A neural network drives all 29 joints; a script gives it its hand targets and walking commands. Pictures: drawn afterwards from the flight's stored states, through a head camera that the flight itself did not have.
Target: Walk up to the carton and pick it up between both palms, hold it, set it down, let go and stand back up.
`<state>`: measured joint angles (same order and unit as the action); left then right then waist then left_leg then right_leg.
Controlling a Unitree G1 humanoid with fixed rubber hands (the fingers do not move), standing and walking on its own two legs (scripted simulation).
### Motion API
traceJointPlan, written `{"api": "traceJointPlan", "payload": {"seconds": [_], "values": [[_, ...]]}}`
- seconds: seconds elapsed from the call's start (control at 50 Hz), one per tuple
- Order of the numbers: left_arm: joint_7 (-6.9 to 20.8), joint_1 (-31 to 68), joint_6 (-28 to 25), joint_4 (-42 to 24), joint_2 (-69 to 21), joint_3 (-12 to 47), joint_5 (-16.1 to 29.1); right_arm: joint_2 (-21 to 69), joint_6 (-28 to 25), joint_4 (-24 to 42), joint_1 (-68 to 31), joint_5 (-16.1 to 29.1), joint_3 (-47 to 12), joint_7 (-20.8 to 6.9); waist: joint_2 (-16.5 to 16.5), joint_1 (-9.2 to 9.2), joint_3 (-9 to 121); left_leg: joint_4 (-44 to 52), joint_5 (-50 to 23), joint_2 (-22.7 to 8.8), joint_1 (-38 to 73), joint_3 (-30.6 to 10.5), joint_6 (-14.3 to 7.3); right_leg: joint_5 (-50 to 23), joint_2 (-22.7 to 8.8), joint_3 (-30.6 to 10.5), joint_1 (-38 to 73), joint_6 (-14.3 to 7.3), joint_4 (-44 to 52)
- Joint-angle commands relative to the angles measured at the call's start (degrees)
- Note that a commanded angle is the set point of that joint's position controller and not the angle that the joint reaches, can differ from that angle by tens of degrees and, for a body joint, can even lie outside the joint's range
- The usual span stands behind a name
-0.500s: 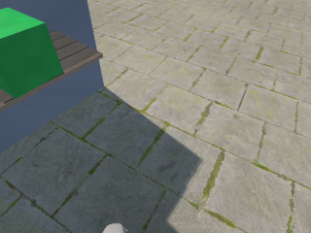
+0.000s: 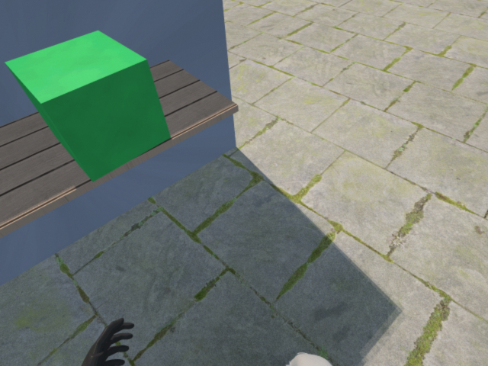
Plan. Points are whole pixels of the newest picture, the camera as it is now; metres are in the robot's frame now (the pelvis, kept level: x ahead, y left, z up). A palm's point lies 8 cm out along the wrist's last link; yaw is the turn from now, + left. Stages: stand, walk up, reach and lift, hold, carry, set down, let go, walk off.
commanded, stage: walk up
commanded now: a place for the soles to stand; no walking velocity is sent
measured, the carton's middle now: (95, 103) +0.76 +0.40 +0.04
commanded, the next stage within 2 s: none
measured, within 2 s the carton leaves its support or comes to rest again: neither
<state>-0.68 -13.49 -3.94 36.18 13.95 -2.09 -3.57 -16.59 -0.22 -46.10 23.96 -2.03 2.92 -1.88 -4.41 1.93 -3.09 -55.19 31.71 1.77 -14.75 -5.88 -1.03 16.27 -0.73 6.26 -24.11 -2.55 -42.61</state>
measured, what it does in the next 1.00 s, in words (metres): walks ahead, turning left: left foot, then right foot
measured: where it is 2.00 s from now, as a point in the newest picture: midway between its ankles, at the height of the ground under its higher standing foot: (212, 330)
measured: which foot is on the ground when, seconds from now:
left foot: up 0.00-0.40, down 0.42-0.92, up 0.94-1.00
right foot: down 0.00-0.46, up 0.48-0.88, down 0.90-1.00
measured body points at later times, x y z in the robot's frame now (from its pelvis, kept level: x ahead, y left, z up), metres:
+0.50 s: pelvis +0.18 +0.10 +0.00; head +0.20 +0.13 +0.45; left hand +0.13 +0.37 -0.13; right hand +0.37 -0.11 -0.09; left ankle +0.23 +0.21 -0.71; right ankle +0.09 -0.09 -0.66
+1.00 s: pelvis +0.35 +0.13 +0.01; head +0.39 +0.12 +0.46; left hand +0.39 +0.41 -0.08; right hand +0.46 -0.10 -0.13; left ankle +0.23 +0.21 -0.67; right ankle +0.46 +0.07 -0.71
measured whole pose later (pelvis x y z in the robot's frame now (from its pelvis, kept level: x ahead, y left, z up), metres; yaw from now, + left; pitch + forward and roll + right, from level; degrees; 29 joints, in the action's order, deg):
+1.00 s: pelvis +0.35 +0.13 +0.01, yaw +23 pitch -3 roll +1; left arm -0.8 -14.8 -2.2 33.3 13.2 1.0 -3.1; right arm -15.8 0.3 -40.4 24.6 -1.5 0.9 -0.2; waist -3.1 2.4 -7.0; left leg -57.0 31.4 4.7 -15.7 -4.7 0.0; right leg 14.2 -2.7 6.1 -23.2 -2.5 -40.0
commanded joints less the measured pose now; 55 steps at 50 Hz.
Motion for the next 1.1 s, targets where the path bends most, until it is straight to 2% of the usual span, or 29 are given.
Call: {"api": "traceJointPlan", "payload": {"seconds": [0.0, 0.04, 0.08, 0.16, 0.24, 0.28, 0.32, 0.34, 0.36, 0.38, 0.4, 0.42, 0.44, 0.46, 0.5, 0.54, 0.64, 0.68, 0.76, 0.8, 0.84, 0.86, 0.88, 0.9, 0.92, 0.94, 0.96, 1.02, 1.08], "values": [[-2.36, -7.81, -0.78, -2.51, 11.49, -3.37, 0.96, -7.6, 1.53, 7.19, 0.03, -2.38, 2.32, 0.25, 6.58, -3.23, -8.77, -20.57, -7.69, -5.55, -27.61, -2.34, 2.73, 17.57, -25.08, -36.07, 13.9, -6.91, 32.1], [-1.72, -5.74, -1.74, -1.53, 10.43, -2.3, 0.64, -4.43, 1.24, 7.24, -0.31, -0.95, 1.83, -0.8, 6.84, -1.88, -10.35, -14.91, -12.94, -6.34, -21.19, -3.06, 2.66, 6.24, -19.6, -19.62, 7.1, -4.99, 30.13], [-1.34, -4.88, -2.03, -0.84, 9.86, -2.3, 0.15, -2.47, 0.97, 7.85, -0.49, -0.11, 1.27, -1.9, 8.13, -1.3, -8.42, -14.15, -17.01, -5.1, -18.92, -0.94, 2.53, 2.14, -16.79, -12.24, 5.96, -6.1, 29.53], [-0.79, -7.5, -2.4, 0.16, 11.14, -2.51, 0.07, -1.69, 0.66, 10.56, -5.62, 0.43, 0.71, -3.15, 11.6, -2.61, -6.73, -3.72, -21.77, -6.73, -20.94, 1.77, 3.19, 0.85, -17.01, -5.66, 10.32, -9.28, 30.13], [-0.19, -11.56, -2.02, 0.89, 12.49, -2.58, 0.41, -1.38, -0.27, 12.38, -10.95, -0.16, 0.59, -3.49, 12.8, -4.7, -2.85, 10.31, -23.19, -7.28, -15.79, 6.19, 2.25, -8.49, -15.94, 2.11, 16.12, -8.45, 26.43], [-0.3, -12.68, -1.33, 0.55, 14.09, -3.04, 0.64, -1.73, -0.68, 13.0, -12.45, -0.6, 0.99, -3.42, 13.06, -5.3, -1.98, 14.5, -20.37, -6.82, -12.4, 7.19, 1.01, -11.02, -17.9, 2.33, 16.74, -8.91, 24.18], [-0.51, -12.87, -0.14, 0.26, 15.58, -3.31, 0.5, -2.47, -1.09, 12.84, -10.37, -0.88, 1.47, -2.95, 12.12, -4.28, -1.23, 18.22, -16.99, -5.97, -8.15, 8.11, -0.48, -10.15, -20.13, 2.08, 17.18, -8.82, 20.82], [-0.56, -12.96, 0.4, -0.03, 15.2, -3.1, 0.54, -3.43, -1.4, 11.92, -7.0, -1.04, 1.89, -2.56, 9.38, -2.62, 0.15, 20.94, -17.76, -4.82, -3.59, 8.81, -1.4, -11.47, -19.88, 3.14, 16.75, -8.13, 16.4], [-0.4, -13.55, 0.99, -0.48, 14.13, -2.51, 0.76, -4.82, -1.87, 10.07, -1.06, -1.56, 2.84, -1.86, 5.63, 0.46, 2.96, 23.27, -18.1, -2.81, 3.65, 8.78, -2.4, -13.56, -17.61, 6.36, 14.99, -6.48, 5.72], [0.01, -16.56, 1.3, -0.83, 10.91, -1.18, 1.32, -8.86, -2.37, 8.19, 5.35, -1.91, 4.33, -0.88, -3.25, 2.92, 8.42, 23.53, -17.99, -2.26, 12.81, 3.85, -4.63, -12.29, -12.49, 9.09, 11.2, -3.75, -10.02], [0.67, -18.15, 1.26, -3.2, 6.88, 0.46, 1.51, -13.92, -2.65, 7.86, 8.94, -1.13, 5.37, 0.1, -14.5, 4.08, 9.66, 24.25, -19.23, -11.6, 20.42, -14.62, -9.45, 6.54, -6.52, 8.04, -2.67, -0.16, -23.49], [1.11, -17.33, 1.82, -5.7, 7.3, 0.17, 1.93, -16.77, -2.26, 8.11, 9.42, 0.31, 5.58, 1.02, -14.72, 4.53, 8.81, 32.83, -14.91, -19.93, 23.17, -34.17, -15.96, 17.91, -1.46, 2.43, -12.54, 1.76, -28.64], [1.05, -12.96, 2.59, -5.83, 10.52, -1.19, 1.49, -16.06, -1.71, 7.84, 8.41, 1.8, 5.59, 1.7, -9.45, 5.93, 6.65, 37.25, -9.82, -21.0, 20.0, -37.37, -17.66, 17.07, -3.54, -1.99, -13.77, 2.07, -31.9], [1.01, -10.8, 2.68, -5.95, 11.51, -1.51, 1.36, -14.3, -1.46, 8.19, 5.83, 2.0, 4.98, 2.17, -7.69, 4.63, 3.9, 37.38, -13.64, -19.66, 16.96, -32.46, -15.85, 13.55, -5.0, -3.75, -14.19, 1.91, -34.39], [1.39, -9.97, 1.92, -5.88, 9.57, -1.04, 1.59, -10.93, -1.6, 9.83, 1.96, 1.36, 3.6, 2.79, -3.68, 2.64, -1.35, 34.74, -29.08, -16.33, 8.18, -21.21, -13.14, 9.18, -6.34, -5.21, -11.42, 1.8, -32.96], [1.51, -11.09, 1.52, -5.46, 8.05, -0.59, 1.48, -8.59, -1.99, 9.63, -0.31, 1.15, 2.72, 2.23, -1.96, 0.48, -2.41, 34.78, -33.22, -13.44, 1.38, -15.75, -11.28, 6.73, -7.1, -6.38, -6.18, 2.09, -27.29], [1.9, -9.43, 2.31, -5.67, 6.2, -0.32, 1.12, -7.23, -3.26, 8.52, 0.76, 0.55, 1.93, 1.74, -0.31, -0.44, -2.28, 36.96, -37.21, -11.92, 2.22, -12.37, -10.91, -0.58, -6.13, -5.57, -7.65, 3.62, -17.81], [1.86, -5.68, 2.27, -6.85, 5.52, -0.2, 1.15, -7.81, -3.37, 8.53, 1.71, 0.15, 1.84, 1.65, -1.3, 0.78, -2.92, 36.77, -37.79, -11.94, 3.12, -11.13, -11.29, -2.12, -6.63, -5.05, -8.43, 4.01, -10.64], [1.42, -1.63, 1.27, -8.28, 4.99, -0.13, 1.53, -8.58, -2.79, 8.32, 3.48, -0.07, 1.58, 1.09, -2.69, 2.24, -2.02, 31.51, -43.33, -9.22, 2.63, -7.53, -9.08, -6.81, -3.71, -2.07, -0.74, 2.54, 2.16], [0.75, -4.29, 0.98, -7.31, 5.2, -0.31, 1.23, -8.98, -2.16, 8.83, 3.15, 0.1, 1.47, 1.22, -2.86, 0.55, -0.11, 27.08, -43.1, -8.15, 0.77, -8.4, -7.85, -8.85, -1.82, -1.45, 6.19, 1.28, 5.87], [-0.06, -10.54, 0.52, -5.67, 7.22, -1.14, 0.69, -7.73, -1.75, 9.94, 2.38, 0.84, 0.56, 1.37, 2.78, -3.17, 3.26, 19.39, -38.68, -5.9, -4.25, -7.63, -5.17, -16.9, -1.61, -1.5, 18.71, -0.12, 10.66], [-0.47, -13.02, 0.21, -5.1, 9.04, -1.66, 0.36, -5.89, -1.81, 10.19, 3.75, 1.14, -0.26, 1.34, 5.85, -4.59, 6.0, 12.13, -35.44, -3.74, -7.0, -5.86, -3.28, -19.83, -5.2, -5.52, 24.47, -1.43, 11.53], [-0.87, -16.2, 0.18, -5.35, 13.03, -2.53, -0.3, -2.86, -1.85, 11.27, 6.82, 1.37, -1.21, 1.39, 15.43, -5.87, 11.52, -1.51, -22.09, 0.51, -10.61, -1.46, -0.33, -20.19, -17.22, -19.37, 29.64, -6.46, 14.25], [-1.14, -15.9, 0.91, -5.4, 14.27, -2.45, -0.03, -3.14, -0.8, 10.75, 10.39, 0.98, -1.16, 1.98, 17.64, -5.06, 11.36, -10.86, 3.87, 4.57, -13.15, 2.56, 2.31, -17.37, -26.78, -32.48, 28.41, -12.13, 20.1], [-1.65, -14.39, 1.77, -4.72, 13.98, -2.71, 0.9, -5.61, 0.89, 9.72, 10.25, 0.15, 0.15, 2.61, 14.45, -4.43, 9.47, -17.19, 6.19, 2.34, -15.44, 0.97, 2.7, -10.15, -28.51, -36.84, 27.18, -15.95, 22.27], [-1.84, -12.61, 2.1, -5.47, 12.54, -2.17, 1.26, -6.66, 1.6, 9.82, 8.31, -0.59, 0.49, 2.88, 14.87, -4.57, 6.34, -19.73, 4.48, 0.76, -18.24, 0.68, 2.92, -8.46, -27.9, -36.01, 24.69, -16.23, 23.45], [-1.8, -11.38, 2.3, -5.64, 10.99, -1.62, 1.43, -7.76, 1.86, 10.27, 6.0, -0.73, 0.86, 2.93, 12.74, -4.67, 3.94, -20.27, 2.46, -0.05, -18.65, -0.54, 3.16, -8.45, -25.43, -30.5, 21.32, -14.84, 24.16], [-1.45, -6.26, 1.8, -5.46, 9.27, -0.54, 1.68, -4.93, 1.87, 10.83, 2.51, 0.04, 0.83, 2.04, 10.3, -2.1, -2.52, -14.11, -5.42, -1.4, -13.24, -1.52, 3.55, -15.56, -18.59, -14.31, 8.73, -9.52, 24.16], [-1.0, -3.85, 1.43, -4.34, 9.04, -0.11, 2.12, -1.78, 1.66, 10.35, 1.89, 0.89, -0.26, 1.32, 13.29, -1.64, -1.23, -5.25, -7.88, -1.14, -8.43, 2.08, 4.18, -23.32, -14.53, -5.49, 6.07, -8.58, 21.33]]}}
